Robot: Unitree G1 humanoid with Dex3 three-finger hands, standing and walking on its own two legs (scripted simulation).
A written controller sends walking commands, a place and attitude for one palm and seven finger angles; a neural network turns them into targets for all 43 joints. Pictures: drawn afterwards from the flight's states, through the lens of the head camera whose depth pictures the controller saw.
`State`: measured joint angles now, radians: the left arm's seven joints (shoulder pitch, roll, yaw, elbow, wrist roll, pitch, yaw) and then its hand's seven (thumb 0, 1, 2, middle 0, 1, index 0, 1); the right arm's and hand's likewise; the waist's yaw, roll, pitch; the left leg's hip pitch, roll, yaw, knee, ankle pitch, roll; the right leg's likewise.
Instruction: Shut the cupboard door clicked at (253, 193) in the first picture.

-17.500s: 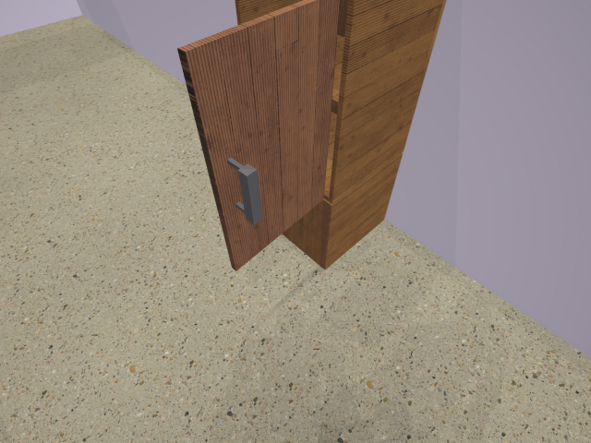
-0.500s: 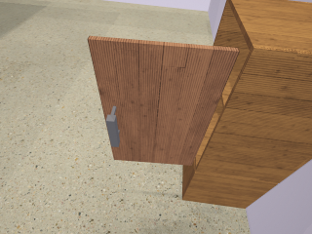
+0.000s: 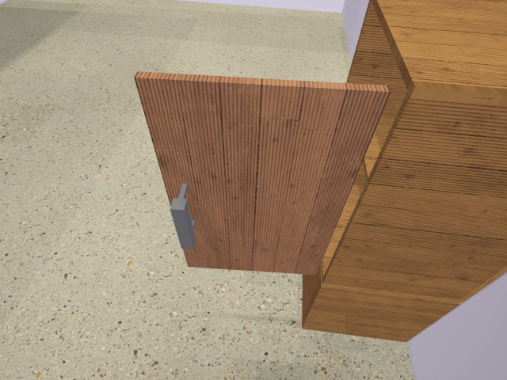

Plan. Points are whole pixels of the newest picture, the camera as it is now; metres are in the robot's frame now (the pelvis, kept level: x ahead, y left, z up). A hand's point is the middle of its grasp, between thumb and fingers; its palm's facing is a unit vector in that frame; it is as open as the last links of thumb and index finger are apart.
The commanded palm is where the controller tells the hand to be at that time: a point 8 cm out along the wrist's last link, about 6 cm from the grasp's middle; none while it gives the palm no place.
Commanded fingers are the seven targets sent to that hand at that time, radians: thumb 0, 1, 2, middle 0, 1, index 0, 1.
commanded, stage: look again from close up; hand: left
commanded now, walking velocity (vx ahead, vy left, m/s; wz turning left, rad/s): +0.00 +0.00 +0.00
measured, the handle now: (186, 216) +0.43 +0.17 -0.06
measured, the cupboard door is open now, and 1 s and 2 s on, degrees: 94 94 94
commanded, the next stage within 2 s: raise the hand and make a fist in 0.54 s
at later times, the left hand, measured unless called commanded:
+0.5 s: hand out of the picture -0.03 +0.18 -0.18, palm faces +0.01 -0.98 -0.20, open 7.4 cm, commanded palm none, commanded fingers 0.00 0.90 0.90 -0.20 -0.30 -0.20 -0.30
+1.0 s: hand (149, 379) +0.14 +0.17 -0.06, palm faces +0.00 -1.00 +0.01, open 6.5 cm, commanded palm +0.07 +0.23 -0.07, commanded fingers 0.00 0.90 0.90 -0.53 -0.66 -0.53 -0.66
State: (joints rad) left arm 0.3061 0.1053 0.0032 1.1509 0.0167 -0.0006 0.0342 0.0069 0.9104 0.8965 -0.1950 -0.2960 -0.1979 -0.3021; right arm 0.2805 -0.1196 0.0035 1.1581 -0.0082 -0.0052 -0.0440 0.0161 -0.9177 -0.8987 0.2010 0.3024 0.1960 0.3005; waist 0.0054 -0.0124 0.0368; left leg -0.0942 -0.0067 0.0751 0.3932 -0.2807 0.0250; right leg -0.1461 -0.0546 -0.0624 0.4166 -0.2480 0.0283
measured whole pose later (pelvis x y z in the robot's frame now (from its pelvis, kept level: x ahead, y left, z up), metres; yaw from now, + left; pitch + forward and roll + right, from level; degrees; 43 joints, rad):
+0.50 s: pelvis -0.04 +0.01 -0.01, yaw +0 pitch -2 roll +0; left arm 0.31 0.17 -0.02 1.07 0.02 0.00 0.03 0.00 0.91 0.90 -0.19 -0.30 -0.20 -0.30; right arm 0.31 -0.16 0.01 1.06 -0.01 0.00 -0.02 0.01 -0.92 -0.90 0.20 0.30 0.20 0.30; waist 0.00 0.00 0.01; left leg -0.17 -0.02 0.08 0.48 -0.27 0.04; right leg -0.22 -0.08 -0.05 0.50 -0.24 0.03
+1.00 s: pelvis -0.07 -0.02 -0.08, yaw +2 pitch +11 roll +1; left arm 0.33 0.20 0.16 0.27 -0.27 -0.61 -0.33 0.00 0.91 0.90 -0.35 -0.47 -0.36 -0.48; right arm 0.19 -0.27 -0.06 0.57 0.02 -0.31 0.01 0.01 -0.91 -0.90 0.20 0.30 0.20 0.30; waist -0.04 -0.07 -0.12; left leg -0.77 0.00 0.04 1.06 -0.47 0.01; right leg -0.81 -0.05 -0.04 1.07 -0.44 -0.01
